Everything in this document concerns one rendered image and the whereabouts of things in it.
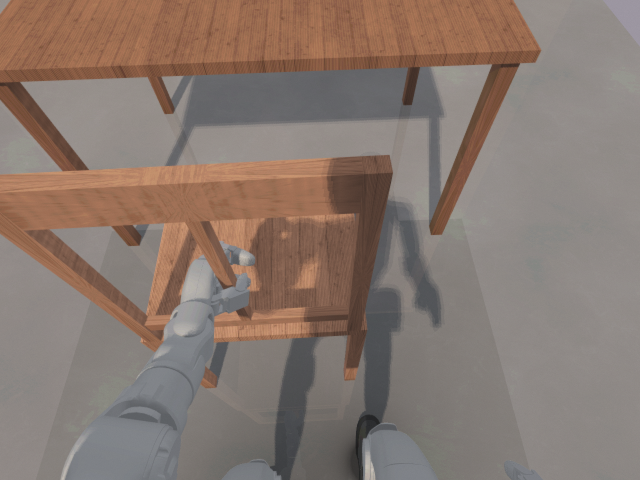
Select right robot foot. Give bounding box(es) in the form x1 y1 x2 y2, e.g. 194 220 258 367
356 415 380 480

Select left robot upper arm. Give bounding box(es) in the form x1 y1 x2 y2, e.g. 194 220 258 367
65 415 181 480

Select right robot thigh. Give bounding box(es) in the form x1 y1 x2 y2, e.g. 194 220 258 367
362 430 438 480

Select left robot hand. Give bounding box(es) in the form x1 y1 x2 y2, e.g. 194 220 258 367
180 241 255 317

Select chair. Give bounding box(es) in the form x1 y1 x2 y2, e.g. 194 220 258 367
0 155 393 388

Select robot left forearm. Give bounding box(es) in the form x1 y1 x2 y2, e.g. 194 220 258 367
60 301 214 480

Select right robot hand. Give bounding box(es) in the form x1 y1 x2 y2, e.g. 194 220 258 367
504 460 543 480

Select table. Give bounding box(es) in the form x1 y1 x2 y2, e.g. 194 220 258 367
0 0 541 246

